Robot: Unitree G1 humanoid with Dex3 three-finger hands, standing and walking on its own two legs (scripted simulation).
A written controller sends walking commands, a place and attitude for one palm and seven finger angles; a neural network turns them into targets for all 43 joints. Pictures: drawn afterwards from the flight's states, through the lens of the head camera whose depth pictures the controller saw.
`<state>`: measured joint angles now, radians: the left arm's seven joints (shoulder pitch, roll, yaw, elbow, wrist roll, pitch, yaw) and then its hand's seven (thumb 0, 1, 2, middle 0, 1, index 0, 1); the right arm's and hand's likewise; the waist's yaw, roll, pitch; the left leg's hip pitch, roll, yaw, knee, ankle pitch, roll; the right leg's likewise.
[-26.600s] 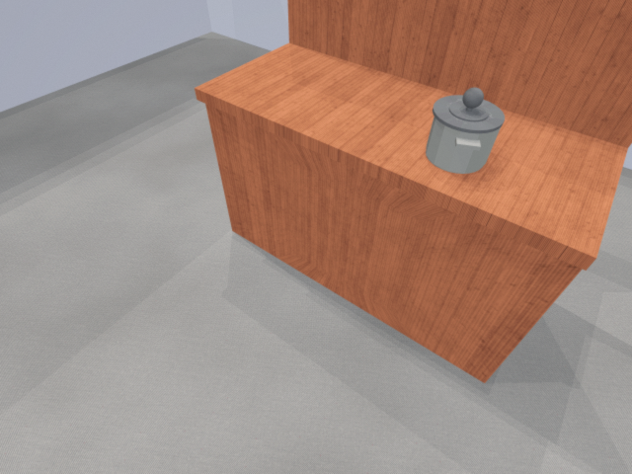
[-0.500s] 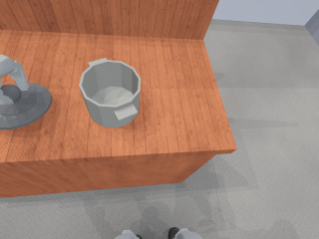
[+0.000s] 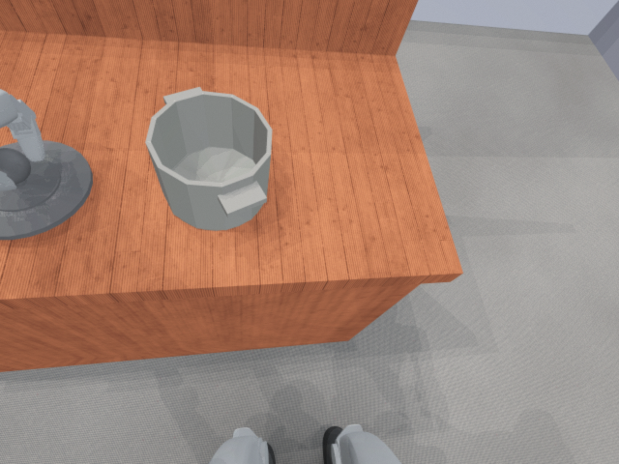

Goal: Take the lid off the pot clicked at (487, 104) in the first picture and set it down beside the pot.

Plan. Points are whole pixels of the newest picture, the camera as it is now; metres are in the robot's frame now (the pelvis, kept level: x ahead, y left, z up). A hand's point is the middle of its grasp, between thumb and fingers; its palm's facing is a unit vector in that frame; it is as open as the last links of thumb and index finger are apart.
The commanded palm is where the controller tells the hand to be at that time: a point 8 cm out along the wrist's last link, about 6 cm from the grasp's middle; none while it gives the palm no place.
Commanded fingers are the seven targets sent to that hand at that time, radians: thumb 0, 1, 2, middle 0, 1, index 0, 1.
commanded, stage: open the fingers wide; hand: left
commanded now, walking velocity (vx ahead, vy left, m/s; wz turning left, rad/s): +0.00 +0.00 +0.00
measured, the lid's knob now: (8, 166) +0.49 +0.36 +0.01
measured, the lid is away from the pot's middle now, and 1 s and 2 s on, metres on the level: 0.25 0.25 0.25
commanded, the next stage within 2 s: raise the empty hand in 1.16 s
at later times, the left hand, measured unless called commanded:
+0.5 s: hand out of the picture +0.45 +0.35 +0.04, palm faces -0.44 -0.14 -0.89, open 7.4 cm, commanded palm +0.49 +0.33 +0.09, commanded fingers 0.00 0.28 0.75 -0.58 -0.96 -0.57 -0.96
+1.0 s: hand out of the picture +0.44 +0.36 +0.04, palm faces -0.45 -0.13 -0.88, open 10.5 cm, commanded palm +0.48 +0.33 +0.09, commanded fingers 0.00 0.02 0.58 -0.33 -0.90 -0.33 -0.90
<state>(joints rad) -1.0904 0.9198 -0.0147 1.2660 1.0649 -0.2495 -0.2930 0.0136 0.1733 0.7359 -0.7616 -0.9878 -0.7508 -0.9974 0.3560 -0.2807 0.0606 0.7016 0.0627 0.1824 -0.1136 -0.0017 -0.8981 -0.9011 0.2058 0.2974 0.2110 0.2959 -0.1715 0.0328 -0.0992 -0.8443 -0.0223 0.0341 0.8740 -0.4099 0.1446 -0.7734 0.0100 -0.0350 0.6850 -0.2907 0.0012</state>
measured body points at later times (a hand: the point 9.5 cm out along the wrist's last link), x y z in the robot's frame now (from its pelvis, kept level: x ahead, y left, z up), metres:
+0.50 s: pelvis -0.01 +0.00 +0.00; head +0.11 +0.05 +0.43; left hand +0.47 +0.35 +0.09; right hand -0.01 -0.29 -0.10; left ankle -0.01 +0.01 -0.70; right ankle +0.01 -0.19 -0.69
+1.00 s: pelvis +0.00 +0.00 +0.00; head +0.11 +0.05 +0.44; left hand +0.46 +0.36 +0.09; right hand +0.00 -0.28 -0.10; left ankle -0.01 +0.01 -0.70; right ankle +0.01 -0.19 -0.69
